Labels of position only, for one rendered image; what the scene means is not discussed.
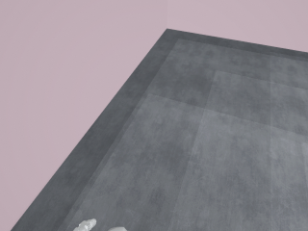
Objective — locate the robot left hand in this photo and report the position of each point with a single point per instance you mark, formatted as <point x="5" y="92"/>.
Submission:
<point x="86" y="225"/>

